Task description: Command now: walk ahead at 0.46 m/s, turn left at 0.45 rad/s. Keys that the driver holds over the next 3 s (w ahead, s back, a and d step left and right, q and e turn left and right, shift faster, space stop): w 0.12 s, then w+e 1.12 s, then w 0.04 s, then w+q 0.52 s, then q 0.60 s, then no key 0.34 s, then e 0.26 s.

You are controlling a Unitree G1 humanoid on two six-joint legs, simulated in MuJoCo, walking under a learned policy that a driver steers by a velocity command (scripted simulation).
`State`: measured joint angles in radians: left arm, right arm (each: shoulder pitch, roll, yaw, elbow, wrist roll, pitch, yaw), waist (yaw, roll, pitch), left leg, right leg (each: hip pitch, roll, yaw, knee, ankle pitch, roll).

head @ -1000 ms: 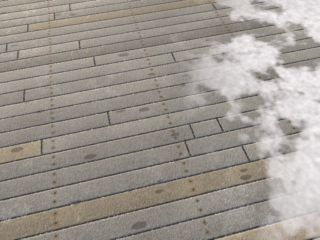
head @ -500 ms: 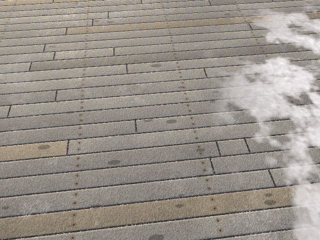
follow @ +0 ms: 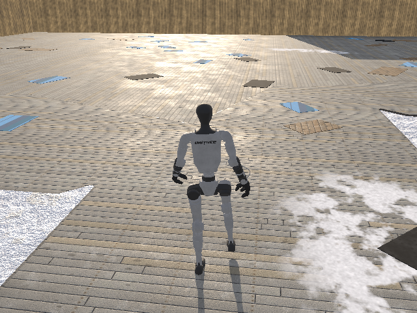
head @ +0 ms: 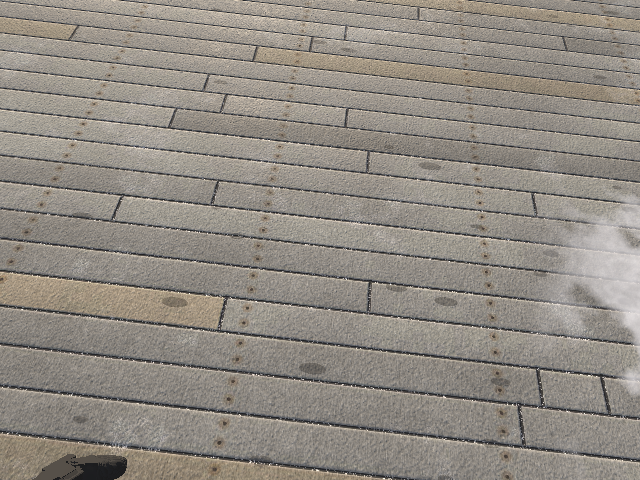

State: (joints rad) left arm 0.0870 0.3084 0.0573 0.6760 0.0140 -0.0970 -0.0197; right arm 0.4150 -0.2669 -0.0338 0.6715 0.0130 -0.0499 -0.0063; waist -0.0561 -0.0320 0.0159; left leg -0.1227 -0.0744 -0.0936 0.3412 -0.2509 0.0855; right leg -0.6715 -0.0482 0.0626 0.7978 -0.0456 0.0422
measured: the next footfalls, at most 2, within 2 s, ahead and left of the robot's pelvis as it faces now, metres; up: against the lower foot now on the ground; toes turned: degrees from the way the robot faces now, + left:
right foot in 0.22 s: +0.33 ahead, -0.12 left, +0.00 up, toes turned +3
left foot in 0.68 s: +0.60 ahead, +0.10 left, +0.00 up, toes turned -14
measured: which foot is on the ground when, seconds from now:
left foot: down 0.00-0.22, up 0.24-0.66, down 0.68-1.00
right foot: up 0.00-0.20, down 0.22-0.70, up 0.72-1.00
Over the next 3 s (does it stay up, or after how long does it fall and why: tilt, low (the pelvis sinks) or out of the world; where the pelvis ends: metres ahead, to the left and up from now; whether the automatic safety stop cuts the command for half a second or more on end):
stays up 1.19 -0.29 -0.02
